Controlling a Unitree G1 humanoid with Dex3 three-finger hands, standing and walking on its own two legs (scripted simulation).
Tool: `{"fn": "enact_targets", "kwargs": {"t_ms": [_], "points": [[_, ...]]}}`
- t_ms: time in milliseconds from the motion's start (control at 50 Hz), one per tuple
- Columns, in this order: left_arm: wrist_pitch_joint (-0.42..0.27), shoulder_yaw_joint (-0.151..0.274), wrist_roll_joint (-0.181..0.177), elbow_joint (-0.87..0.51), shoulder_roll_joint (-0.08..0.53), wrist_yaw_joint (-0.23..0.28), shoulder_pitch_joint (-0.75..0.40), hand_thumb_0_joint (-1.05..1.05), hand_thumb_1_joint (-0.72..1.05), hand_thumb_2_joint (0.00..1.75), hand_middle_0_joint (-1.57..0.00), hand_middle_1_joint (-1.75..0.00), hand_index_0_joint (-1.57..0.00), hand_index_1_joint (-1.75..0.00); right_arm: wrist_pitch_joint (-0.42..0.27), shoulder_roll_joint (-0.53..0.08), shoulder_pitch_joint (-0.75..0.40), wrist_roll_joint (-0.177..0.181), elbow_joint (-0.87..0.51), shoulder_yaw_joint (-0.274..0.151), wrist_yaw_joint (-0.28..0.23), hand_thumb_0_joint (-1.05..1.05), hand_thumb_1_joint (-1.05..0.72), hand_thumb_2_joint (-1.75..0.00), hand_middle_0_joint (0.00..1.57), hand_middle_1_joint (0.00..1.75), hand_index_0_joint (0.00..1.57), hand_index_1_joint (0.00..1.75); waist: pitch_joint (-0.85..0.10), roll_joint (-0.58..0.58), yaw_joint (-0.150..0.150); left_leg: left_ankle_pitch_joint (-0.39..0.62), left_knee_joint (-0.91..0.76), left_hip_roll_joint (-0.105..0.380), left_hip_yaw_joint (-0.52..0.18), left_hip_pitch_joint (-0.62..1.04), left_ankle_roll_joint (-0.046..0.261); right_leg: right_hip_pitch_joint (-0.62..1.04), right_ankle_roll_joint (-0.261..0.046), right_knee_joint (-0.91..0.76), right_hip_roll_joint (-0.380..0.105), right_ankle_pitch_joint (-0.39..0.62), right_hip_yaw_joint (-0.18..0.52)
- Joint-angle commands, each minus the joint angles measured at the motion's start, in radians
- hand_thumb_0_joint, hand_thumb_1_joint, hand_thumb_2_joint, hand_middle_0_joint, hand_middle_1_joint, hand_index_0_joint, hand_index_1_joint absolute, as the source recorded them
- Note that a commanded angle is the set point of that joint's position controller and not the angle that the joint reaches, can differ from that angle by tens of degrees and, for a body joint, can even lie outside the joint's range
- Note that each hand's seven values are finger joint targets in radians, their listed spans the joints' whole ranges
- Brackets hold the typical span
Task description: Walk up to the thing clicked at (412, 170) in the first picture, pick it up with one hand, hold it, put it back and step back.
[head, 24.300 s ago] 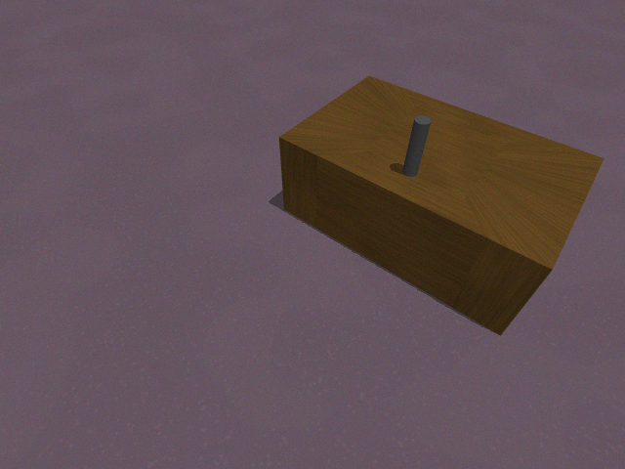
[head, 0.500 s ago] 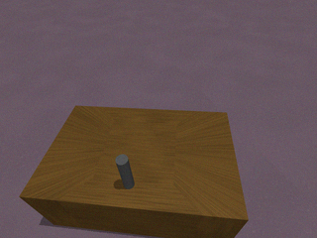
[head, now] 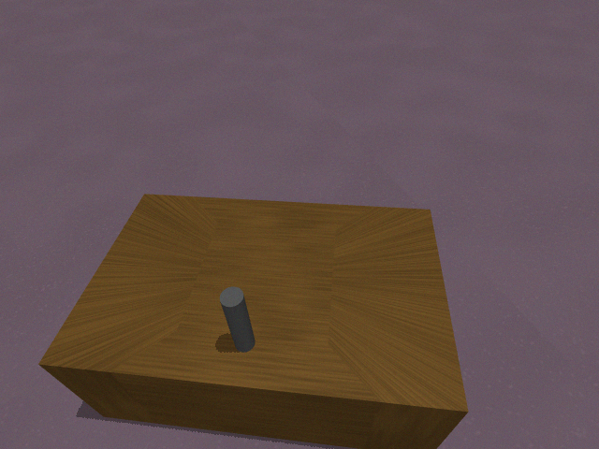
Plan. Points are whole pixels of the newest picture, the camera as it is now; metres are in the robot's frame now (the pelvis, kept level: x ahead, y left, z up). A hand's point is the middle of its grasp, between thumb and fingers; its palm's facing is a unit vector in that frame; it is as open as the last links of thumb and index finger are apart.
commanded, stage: home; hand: left
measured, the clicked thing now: (238, 321) +0.47 +0.17 -0.29
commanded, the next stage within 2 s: stand in 0.54 s
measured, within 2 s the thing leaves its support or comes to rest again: neither
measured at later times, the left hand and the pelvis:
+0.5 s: hand out of the picture +0.07 +0.25 -0.15, palm faces +0.00 -0.93 -0.37, open 17.7 cm; pelvis +0.01 -0.01 +0.00, yaw +0 degrees
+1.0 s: hand out of the picture +0.09 +0.24 -0.15, palm faces +0.00 -0.93 -0.37, open 11.8 cm; pelvis +0.02 -0.01 +0.00, yaw +0 degrees
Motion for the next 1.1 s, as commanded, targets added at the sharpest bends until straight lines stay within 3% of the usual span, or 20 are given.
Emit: {"fn": "enact_targets", "kwargs": {"t_ms": [0,80,280,380,480,540,620,660,680,780,840,1000,1080], "points": [[-0.017,0.037,-0.006,-0.055,0.221,0.013,-0.057,0.0,-0.61,0.02,-0.04,-0.04,-0.04,-0.04,-0.02,-0.184,-0.048,0.001,-0.051,-0.036,-0.011,0.0,-0.9,-0.9,0.2,0.3,0.2,0.3,-0.007,-0.017,-0.004,0.063,-0.084,0.103,-0.106,-0.081,0.021,0.05,0.004,-0.078,-0.118,-0.019,0.145],[-0.018,0.035,-0.006,-0.051,0.217,0.012,-0.065,0.0,-0.61,0.02,-0.04,-0.04,-0.04,-0.04,-0.018,-0.195,-0.052,0.003,-0.046,-0.041,-0.009,0.0,-0.9,-0.9,0.2,0.3,0.2,0.3,-0.001,-0.023,-0.008,0.057,-0.078,0.102,-0.103,-0.076,0.024,0.042,0.004,-0.098,-0.121,-0.053,0.151],[-0.022,0.04,-0.009,-0.048,0.218,0.009,-0.082,0.0,-0.61,0.01,-0.04,-0.04,-0.04,-0.04,-0.024,-0.196,-0.077,0.003,-0.037,-0.039,-0.011,0.0,-0.9,-0.9,0.2,0.3,0.2,0.3,-0.022,-0.006,-0.008,0.095,-0.097,0.114,-0.1,-0.067,0.022,0.082,0.0,-0.085,-0.123,0.054,0.144],[-0.022,0.043,-0.01,-0.043,0.221,0.007,-0.09,0.0,-0.61,0.02,-0.04,-0.04,-0.04,-0.04,-0.025,-0.202,-0.088,0.005,-0.03,-0.039,-0.009,0.0,-0.9,-0.9,0.2,0.3,0.2,0.3,-0.013,-0.02,-0.008,0.083,-0.098,0.115,-0.097,-0.05,0.019,0.064,0.002,-0.096,-0.121,0.027,0.147],[-0.025,0.046,-0.011,-0.049,0.222,0.006,-0.099,0.0,-0.6,0.03,-0.04,-0.05,-0.04,-0.05,-0.026,-0.197,-0.087,0.005,-0.027,-0.037,-0.008,0.0,-0.9,-0.9,0.2,0.3,0.2,0.3,-0.036,-0.02,-0.01,0.111,-0.1,0.119,-0.095,-0.04,0.017,0.086,0.001,-0.09,-0.124,0.081,0.146],[-0.023,0.048,-0.013,-0.044,0.227,0.005,-0.101,0.0,-0.61,0.02,-0.04,-0.04,-0.04,-0.04,-0.023,-0.199,-0.087,0.003,-0.024,-0.039,-0.008,0.0,-0.9,-0.9,0.2,0.3,0.2,0.3,-0.015,-0.028,-0.01,0.083,-0.101,0.117,-0.093,-0.05,0.015,0.072,0.002,-0.102,-0.123,0.015,0.152],[-0.024,0.051,-0.013,-0.047,0.228,0.004,-0.107,0.0,-0.61,0.02,-0.04,-0.04,-0.04,-0.04,-0.024,-0.199,-0.086,0.004,-0.024,-0.039,-0.007,0.0,-0.9,-0.9,0.2,0.3,0.2,0.3,-0.015,-0.023,-0.011,0.073,-0.098,0.117,-0.092,-0.064,0.016,0.077,0.001,-0.107,-0.123,0.012,0.158],[-0.024,0.052,-0.013,-0.049,0.229,0.003,-0.108,0.0,-0.45,0.18,-0.2,-0.2,-0.2,-0.2,-0.025,-0.202,-0.09,0.004,-0.023,-0.04,-0.006,0.0,-0.9,-0.9,0.2,0.3,0.2,0.3,-0.027,-0.023,-0.011,0.082,-0.097,0.117,-0.093,-0.055,0.014,0.082,0.0,-0.101,-0.124,0.024,0.155],[-0.025,0.052,-0.013,-0.051,0.227,0.003,-0.108,0.0,-0.37,0.26,-0.2,-0.28,-0.2,-0.28,-0.025,-0.2,-0.093,0.002,-0.026,-0.041,-0.006,0.0,-0.9,-0.9,0.2,0.3,0.2,0.3,-0.03,-0.02,-0.011,0.086,-0.095,0.117,-0.089,-0.057,0.015,0.086,-0.003,-0.1,-0.125,0.034,0.155],[-0.028,0.052,-0.014,-0.053,0.231,0.003,-0.107,0.0,0.03,0.66,-0.2,-0.3,-0.2,-0.3,-0.025,-0.203,-0.089,0.004,-0.025,-0.042,-0.006,0.0,-0.9,-0.9,0.2,0.3,0.2,0.3,-0.055,-0.027,-0.014,0.115,-0.085,0.118,-0.085,-0.029,0.015,0.096,-0.001,-0.096,-0.13,0.098,0.156],[-0.027,0.054,-0.013,-0.054,0.23,0.004,-0.112,0.0,0.27,0.9,-0.2,-0.3,-0.2,-0.3,-0.023,-0.203,-0.091,0.003,-0.025,-0.043,-0.007,0.0,-0.9,-0.9,0.2,0.3,0.2,0.3,-0.04,-0.032,-0.014,0.099,-0.088,0.118,-0.084,-0.047,0.014,0.097,-0.001,-0.098,-0.128,0.086,0.153],[-0.03,0.056,-0.017,-0.057,0.229,0.003,-0.112,0.0,0.9,0.9,-0.2,-0.3,-0.2,-0.3,-0.027,-0.203,-0.085,0.004,-0.024,-0.041,-0.007,0.0,-0.9,-0.9,0.2,0.3,0.2,0.3,-0.048,-0.027,-0.017,0.128,-0.095,0.126,-0.084,-0.041,0.014,0.113,-0.005,-0.081,-0.129,0.161,0.151],[-0.031,0.056,-0.016,-0.056,0.226,0.002,-0.112,0.0,0.9,0.9,-0.2,-0.3,-0.2,-0.3,-0.029,-0.207,-0.091,0.005,-0.025,-0.04,-0.007,0.0,-0.9,-0.9,0.2,0.3,0.2,0.3,-0.058,-0.025,-0.016,0.147,-0.093,0.13,-0.082,-0.022,0.013,0.117,-0.003,-0.078,-0.13,0.185,0.149]]}}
